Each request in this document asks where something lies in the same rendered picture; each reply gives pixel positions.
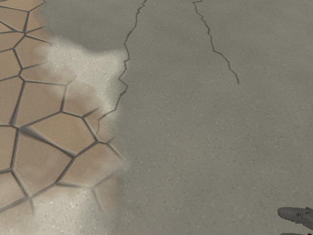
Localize robot right hand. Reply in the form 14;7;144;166
277;207;313;235

